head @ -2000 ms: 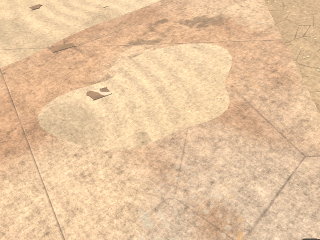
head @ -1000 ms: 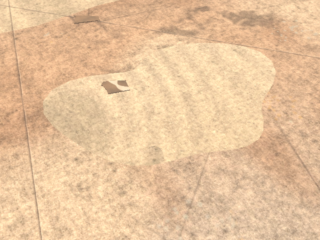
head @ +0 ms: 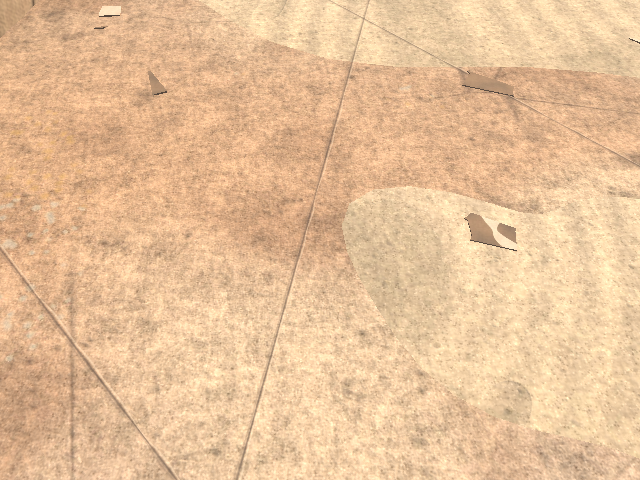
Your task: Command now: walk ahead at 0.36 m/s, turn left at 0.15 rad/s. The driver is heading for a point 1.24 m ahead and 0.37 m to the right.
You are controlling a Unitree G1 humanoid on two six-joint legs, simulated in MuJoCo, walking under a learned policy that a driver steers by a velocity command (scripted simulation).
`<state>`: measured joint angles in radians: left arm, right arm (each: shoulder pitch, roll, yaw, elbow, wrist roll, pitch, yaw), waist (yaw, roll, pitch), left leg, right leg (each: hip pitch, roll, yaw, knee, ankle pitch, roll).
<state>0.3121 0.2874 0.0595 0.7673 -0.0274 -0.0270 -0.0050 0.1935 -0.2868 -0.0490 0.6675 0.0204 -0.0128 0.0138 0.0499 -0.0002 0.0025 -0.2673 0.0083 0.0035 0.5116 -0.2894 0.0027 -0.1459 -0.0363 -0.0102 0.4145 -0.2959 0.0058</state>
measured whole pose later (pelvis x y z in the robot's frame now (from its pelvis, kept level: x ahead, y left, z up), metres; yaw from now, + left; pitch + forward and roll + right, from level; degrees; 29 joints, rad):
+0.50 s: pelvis +0.23 -0.01 -0.03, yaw +1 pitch +3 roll +0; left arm 0.00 0.28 0.03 0.64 -0.01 -0.09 -0.05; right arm 0.47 -0.31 -0.05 0.83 0.01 -0.03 -0.01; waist -0.08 0.00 0.05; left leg 0.06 0.02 -0.03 0.53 -0.49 0.01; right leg -0.53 0.02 -0.05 0.56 -0.07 -0.08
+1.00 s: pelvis +0.52 +0.02 -0.02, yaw -3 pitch +2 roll -2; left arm 0.41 0.31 0.05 0.86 -0.02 -0.05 0.00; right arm 0.05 -0.27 -0.02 0.67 0.01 -0.10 0.03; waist 0.08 0.01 0.03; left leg -0.47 0.04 -0.01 0.49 -0.04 0.03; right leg 0.01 0.02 0.02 0.42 -0.44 -0.01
